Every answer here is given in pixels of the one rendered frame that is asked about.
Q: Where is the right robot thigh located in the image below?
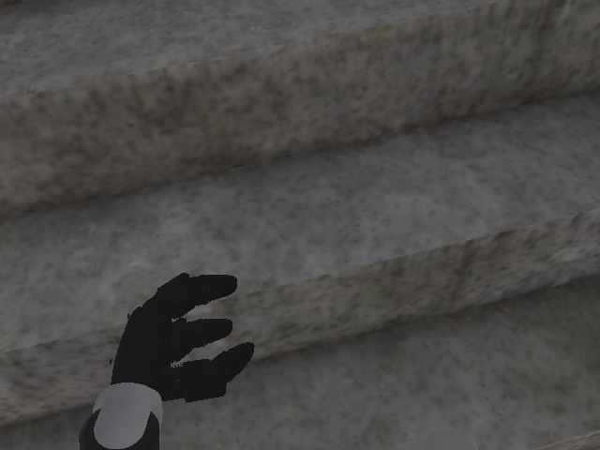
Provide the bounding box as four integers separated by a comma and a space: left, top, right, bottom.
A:
406, 431, 479, 450

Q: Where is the robot right shin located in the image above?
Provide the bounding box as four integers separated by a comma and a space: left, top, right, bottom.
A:
425, 426, 478, 448

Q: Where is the robot left hand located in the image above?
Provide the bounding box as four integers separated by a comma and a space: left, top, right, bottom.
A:
110, 273, 255, 403

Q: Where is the robot left forearm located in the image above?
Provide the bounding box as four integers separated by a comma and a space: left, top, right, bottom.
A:
79, 382, 163, 450

